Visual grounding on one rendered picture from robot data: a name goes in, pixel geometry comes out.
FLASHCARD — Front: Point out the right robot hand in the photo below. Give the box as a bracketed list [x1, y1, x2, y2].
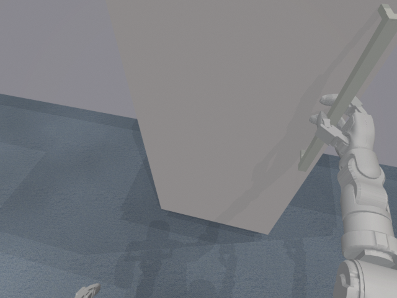
[309, 94, 375, 159]

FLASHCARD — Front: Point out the right robot forearm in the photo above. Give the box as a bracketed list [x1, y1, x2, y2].
[337, 148, 397, 270]

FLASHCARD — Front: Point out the fridge door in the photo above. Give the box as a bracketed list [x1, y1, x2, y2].
[105, 0, 397, 235]

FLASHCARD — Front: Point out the right robot upper arm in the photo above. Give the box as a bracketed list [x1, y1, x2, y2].
[333, 259, 397, 298]

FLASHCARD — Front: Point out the left robot hand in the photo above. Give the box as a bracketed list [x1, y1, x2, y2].
[75, 283, 100, 298]

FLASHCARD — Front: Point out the handle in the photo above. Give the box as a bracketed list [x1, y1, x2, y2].
[298, 4, 397, 172]

